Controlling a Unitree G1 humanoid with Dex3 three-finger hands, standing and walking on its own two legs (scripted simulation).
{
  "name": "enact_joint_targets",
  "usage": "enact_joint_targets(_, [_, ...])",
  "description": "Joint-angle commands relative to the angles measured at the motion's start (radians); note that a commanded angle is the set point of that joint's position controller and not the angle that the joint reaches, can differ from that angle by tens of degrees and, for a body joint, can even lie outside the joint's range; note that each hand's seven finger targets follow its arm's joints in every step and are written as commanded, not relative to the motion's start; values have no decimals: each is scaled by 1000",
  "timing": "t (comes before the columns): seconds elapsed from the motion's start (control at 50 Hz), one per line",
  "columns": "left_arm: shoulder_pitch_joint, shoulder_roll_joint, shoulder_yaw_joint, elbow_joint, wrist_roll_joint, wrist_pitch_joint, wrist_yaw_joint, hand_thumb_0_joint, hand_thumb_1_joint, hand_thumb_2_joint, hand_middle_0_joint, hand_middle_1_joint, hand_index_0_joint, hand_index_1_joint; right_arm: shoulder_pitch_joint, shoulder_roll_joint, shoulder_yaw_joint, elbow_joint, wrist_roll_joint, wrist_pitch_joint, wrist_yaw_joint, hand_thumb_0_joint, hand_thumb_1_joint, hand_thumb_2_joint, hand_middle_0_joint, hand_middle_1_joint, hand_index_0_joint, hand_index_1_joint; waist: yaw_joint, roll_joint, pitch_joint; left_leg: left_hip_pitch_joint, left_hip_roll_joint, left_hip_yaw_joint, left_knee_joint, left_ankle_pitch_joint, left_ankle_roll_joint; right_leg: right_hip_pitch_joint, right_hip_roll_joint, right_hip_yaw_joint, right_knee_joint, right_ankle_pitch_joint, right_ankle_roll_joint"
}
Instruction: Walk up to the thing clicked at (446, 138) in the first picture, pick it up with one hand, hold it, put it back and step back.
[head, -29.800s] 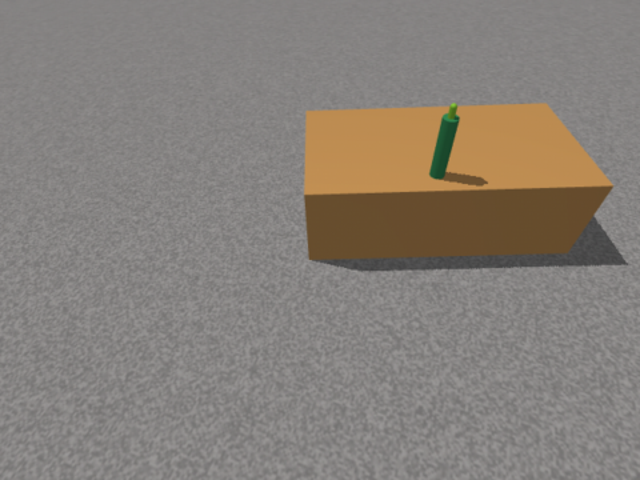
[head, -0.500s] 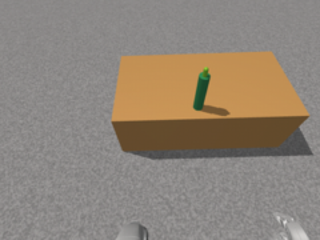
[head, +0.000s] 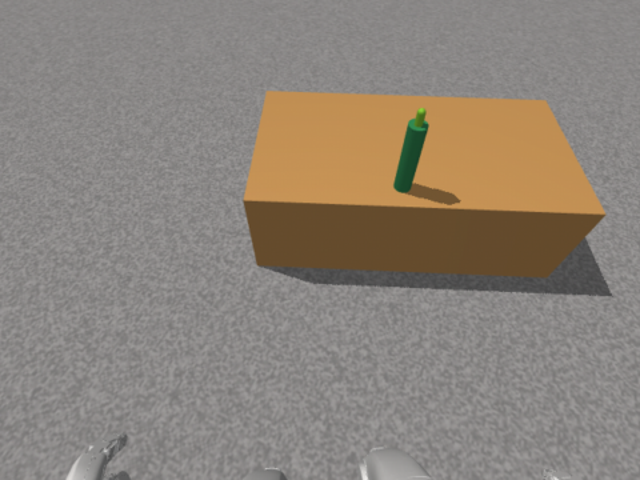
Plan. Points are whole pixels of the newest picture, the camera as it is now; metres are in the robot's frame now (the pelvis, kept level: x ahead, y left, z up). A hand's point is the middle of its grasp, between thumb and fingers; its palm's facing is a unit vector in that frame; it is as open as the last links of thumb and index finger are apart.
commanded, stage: step back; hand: right
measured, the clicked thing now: (411, 151) +0.95 -0.23 -0.26
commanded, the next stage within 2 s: stand in 1.32 s
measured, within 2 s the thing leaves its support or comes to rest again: neither
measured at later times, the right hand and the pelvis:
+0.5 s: hand out of the picture -0.07 -0.28 -0.16, palm faces -0.10 +0.93 -0.37, open 7.4 cm; pelvis -0.13 -0.01 +0.00, yaw +1 degrees
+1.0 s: hand out of the picture -0.01 -0.26 -0.14, palm faces -0.09 +0.92 -0.39, open 7.4 cm; pelvis -0.10 +0.00 +0.00, yaw +3 degrees
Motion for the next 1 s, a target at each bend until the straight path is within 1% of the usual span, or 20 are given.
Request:
enact_joint_targets(0.0, [82,158,55,-37,5,-27,6,0,900,900,-200,-300,-200,-300,-58,-260,-81,-102,-9,-20,-27,0,-900,-900,200,300,200,300,14,185,-154,98,258,-221,-209,381,223,34,-32,4,-97,-14,36])
enact_joint_targets(0.06, [69,161,52,-23,11,-47,2,0,900,900,-200,-300,-200,-300,-4,-277,-89,-90,-8,-12,-21,0,-900,-900,200,300,200,300,-25,209,-226,205,244,-220,-195,254,210,82,-57,-72,-367,1,39])
enact_joint_targets(0.12, [196,157,50,68,18,-67,-1,0,900,900,-200,-300,-200,-300,-61,-299,-91,-90,9,6,-12,0,-900,-900,200,300,200,300,34,201,-283,98,196,-139,-116,117,140,320,-49,-157,-765,218,-1])
enact_joint_targets(0.14, [187,194,67,77,35,-72,3,0,900,900,-200,-300,-200,-300,-47,-249,-75,-91,9,8,-8,0,-900,-900,200,300,200,300,28,130,-251,-63,140,-107,-45,16,84,406,-94,-54,-773,215,-25])
enact_joint_targets(0.16, [186,279,93,62,51,-77,4,0,900,900,-200,-300,-200,-300,-42,-178,-53,-110,13,2,-8,0,-900,-900,200,300,200,300,36,-119,-183,-331,-23,-62,139,-197,10,435,-286,277,-845,30,-92])
enact_joint_targets(0.18, [102,385,107,21,50,-71,7,0,900,900,-200,-300,-200,-300,-119,-200,-70,-123,12,3,-26,0,-900,-900,200,300,200,300,87,-223,-131,-231,-48,-142,307,-326,-31,101,-527,485,-932,-29,-262])
enact_joint_targets(0.2, [45,363,102,-1,42,-78,8,0,900,900,-200,-300,-200,-300,-115,-248,-88,-108,15,4,-25,0,-900,-900,200,300,200,300,55,-143,-57,-178,-15,-207,434,-289,-42,-19,-536,474,-938,-31,-279])
enact_joint_targets(0.26, [-27,243,73,-8,42,-92,9,0,900,900,-200,-300,-200,-300,-16,-221,-74,-45,18,-11,-20,0,-900,-900,200,300,200,300,-9,-66,-81,-167,-70,-133,480,-162,-38,89,-340,139,-787,267,-176])
enact_joint_targets(0.36, [87,263,81,24,51,-96,-2,0,900,900,-200,-300,-200,-300,-57,-211,-72,-43,-3,-34,4,0,-900,-900,200,300,200,300,72,-162,-109,-166,-4,-31,114,-226,-44,281,-331,159,-801,-35,-167])
enact_joint_targets(0.44, [66,227,49,25,32,-79,-15,0,900,900,-200,-300,-200,-300,54,-200,-82,30,-2,-63,3,0,-900,-900,200,300,200,300,4,-112,-160,191,-39,44,-265,-65,-15,149,-294,62,-682,101,-113])
enact_joint_targets(0.46, [75,182,33,26,31,-77,-16,0,900,900,-200,-300,-200,-300,90,-231,-98,48,-11,-69,-1,0,-900,-900,200,300,200,300,-12,-14,-185,316,33,-97,-278,-110,12,28,-253,14,-578,110,-79])
enact_joint_targets(0.48, [28,135,22,27,9,-78,-21,0,900,900,-200,-300,-200,-300,69,-297,-100,43,-11,-74,-3,0,-900,-900,200,300,200,300,-25,186,-176,225,230,-458,-390,-419,110,-64,-124,-97,-444,-2,-7])
enact_joint_targets(0.5, [-15,222,51,42,18,-79,-14,0,900,900,-200,-300,-200,-300,60,-365,-116,32,-6,-73,3,0,-900,-900,200,300,200,300,-48,166,-109,39,333,-560,-452,-569,217,13,-127,-85,-307,-68,-7])
enact_joint_targets(0.6, [68,176,44,96,13,-105,-28,0,900,900,-200,-300,-200,-300,-7,-278,-90,38,-7,-84,6,0,-900,-900,200,300,200,300,-3,171,-118,79,223,-292,-332,-154,151,127,-126,-110,-516,69,-1])
enact_joint_targets(0.66, [138,167,52,146,25,-117,-14,0,900,900,-200,-300,-200,-300,-40,-206,-64,29,13,-59,11,0,-900,-900,200,300,200,300,58,119,-137,-121,134,-141,-186,-136,56,444,-81,-128,-742,236,-14])
enact_joint_targets(0.7, [161,309,82,148,37,-122,-7,0,900,900,-200,-300,-200,-300,-57,-163,-55,10,11,-53,1,0,-900,-900,200,300,200,300,81,-154,-90,-281,-54,-45,157,-289,-8,361,-413,387,-976,-246,-155])
enact_joint_targets(0.72, [88,318,83,117,41,-125,-9,0,900,900,-200,-300,-200,-300,-39,-214,-71,29,4,-53,-4,0,-900,-900,200,300,200,300,59,-95,-28,-225,-4,-97,246,-290,-18,228,-503,449,-998,-290,-226])
enact_joint_targets(0.9, [-4,181,18,96,13,-112,-18,0,900,900,-200,-300,-200,-300,65,-178,-79,102,-5,-87,1,0,-900,-900,200,300,200,300,-26,-55,-173,209,21,-3,-238,122,-9,149,-267,-37,-629,499,-75])
enact_joint_targets(0.94, [8,152,14,116,-13,-95,-15,0,900,900,-200,-300,-200,-300,-20,-280,-83,77,0,-93,-4,0,-900,-900,200,300,200,300,13,124,-193,80,273,-332,-318,40,136,182,-108,-127,-521,122,5])
enact_joint_targets(0.98, [18,155,7,140,-4,-97,-14,0,900,900,-200,-300,-200,-300,-72,-263,-73,78,4,-86,0,0,-900,-900,200,300,200,300,25,102,-182,53,254,-266,-298,46,134,260,-123,-109,-606,125,-7])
